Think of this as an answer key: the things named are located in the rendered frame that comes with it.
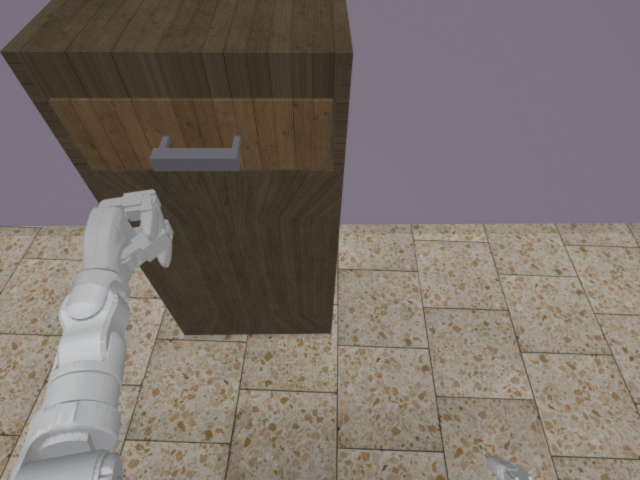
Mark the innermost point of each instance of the left robot upper arm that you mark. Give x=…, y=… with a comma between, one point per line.
x=92, y=465

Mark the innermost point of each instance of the right robot hand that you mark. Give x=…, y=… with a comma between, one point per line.
x=505, y=470

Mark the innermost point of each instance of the cabinet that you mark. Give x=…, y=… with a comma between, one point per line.
x=254, y=251

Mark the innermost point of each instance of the handle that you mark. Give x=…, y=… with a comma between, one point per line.
x=195, y=159

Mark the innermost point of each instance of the drawer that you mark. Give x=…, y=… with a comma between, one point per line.
x=276, y=133

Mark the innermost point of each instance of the robot left forearm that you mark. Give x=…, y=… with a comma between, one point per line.
x=79, y=412

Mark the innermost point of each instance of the left robot hand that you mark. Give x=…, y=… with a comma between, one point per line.
x=111, y=243

